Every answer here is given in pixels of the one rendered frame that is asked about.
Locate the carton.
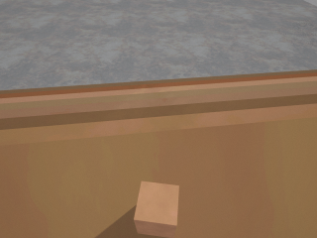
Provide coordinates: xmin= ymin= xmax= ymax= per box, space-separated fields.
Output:
xmin=134 ymin=181 xmax=179 ymax=238

